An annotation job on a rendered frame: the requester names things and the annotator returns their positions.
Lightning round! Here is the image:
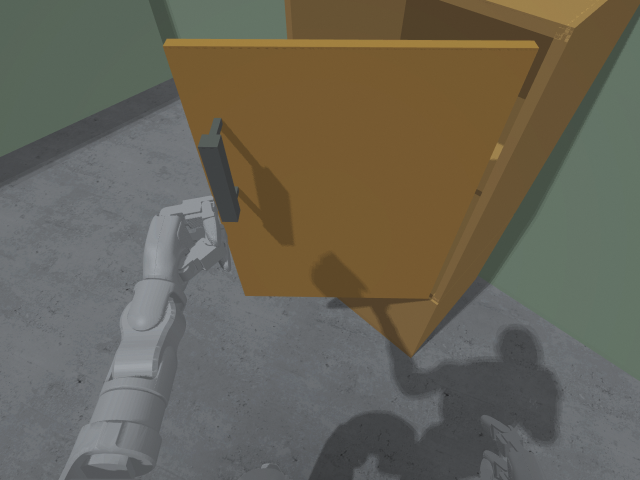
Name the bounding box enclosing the robot left forearm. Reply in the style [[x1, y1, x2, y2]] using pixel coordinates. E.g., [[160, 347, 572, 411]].
[[59, 278, 187, 480]]

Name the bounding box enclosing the cupboard door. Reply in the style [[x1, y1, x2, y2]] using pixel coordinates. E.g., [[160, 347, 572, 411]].
[[163, 39, 539, 299]]

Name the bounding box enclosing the right robot hand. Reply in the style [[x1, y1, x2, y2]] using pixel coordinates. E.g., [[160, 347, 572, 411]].
[[474, 415, 547, 480]]

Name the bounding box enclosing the left robot hand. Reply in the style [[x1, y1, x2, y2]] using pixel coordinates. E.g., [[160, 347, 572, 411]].
[[143, 196, 231, 292]]

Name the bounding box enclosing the robot left shin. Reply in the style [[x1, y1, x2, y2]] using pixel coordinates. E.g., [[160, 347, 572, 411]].
[[261, 463, 281, 472]]

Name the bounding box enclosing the handle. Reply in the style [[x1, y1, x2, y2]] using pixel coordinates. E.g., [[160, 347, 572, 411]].
[[198, 118, 240, 222]]

